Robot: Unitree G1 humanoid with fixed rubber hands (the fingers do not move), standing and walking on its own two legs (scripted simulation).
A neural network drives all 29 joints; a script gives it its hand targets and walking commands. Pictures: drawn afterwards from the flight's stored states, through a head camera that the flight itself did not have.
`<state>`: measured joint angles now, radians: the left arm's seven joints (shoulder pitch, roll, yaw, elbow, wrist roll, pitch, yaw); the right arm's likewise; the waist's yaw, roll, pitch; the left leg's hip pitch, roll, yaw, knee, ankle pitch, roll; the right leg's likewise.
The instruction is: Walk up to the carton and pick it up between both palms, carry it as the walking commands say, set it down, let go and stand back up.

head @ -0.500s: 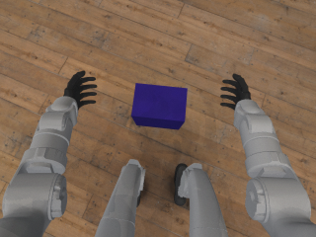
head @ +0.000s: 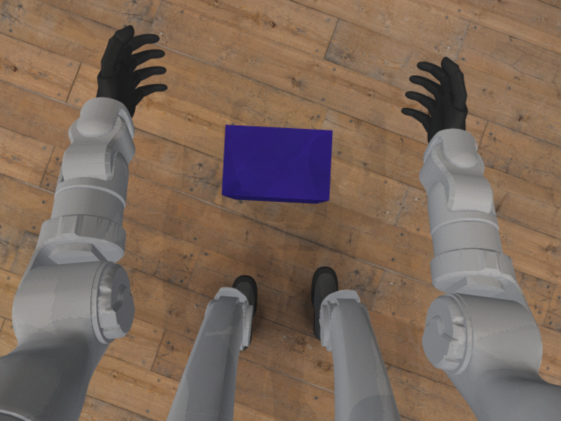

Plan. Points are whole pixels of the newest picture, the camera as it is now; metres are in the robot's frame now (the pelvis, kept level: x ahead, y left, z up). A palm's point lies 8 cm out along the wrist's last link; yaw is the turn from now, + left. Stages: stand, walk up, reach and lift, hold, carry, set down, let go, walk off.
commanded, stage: reach and lift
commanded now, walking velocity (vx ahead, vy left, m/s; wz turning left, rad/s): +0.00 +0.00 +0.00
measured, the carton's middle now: (277, 169) +0.47 +0.03 -0.54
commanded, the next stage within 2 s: none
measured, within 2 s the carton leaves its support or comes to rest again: neither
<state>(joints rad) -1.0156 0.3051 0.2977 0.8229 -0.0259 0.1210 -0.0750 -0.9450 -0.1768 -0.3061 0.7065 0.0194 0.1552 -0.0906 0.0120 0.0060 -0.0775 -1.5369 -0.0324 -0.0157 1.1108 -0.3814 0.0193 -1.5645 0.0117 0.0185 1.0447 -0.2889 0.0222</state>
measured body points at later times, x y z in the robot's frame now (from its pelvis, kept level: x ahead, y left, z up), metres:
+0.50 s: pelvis -0.03 -0.01 -0.11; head +0.32 +0.00 +0.17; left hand +0.50 +0.23 -0.25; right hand +0.49 -0.18 -0.26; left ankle +0.04 +0.11 -0.62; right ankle +0.07 -0.13 -0.62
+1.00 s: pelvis -0.08 -0.01 -0.24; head +0.29 +0.02 -0.01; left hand +0.48 +0.22 -0.41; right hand +0.48 -0.17 -0.41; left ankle +0.04 +0.10 -0.62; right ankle +0.07 -0.13 -0.62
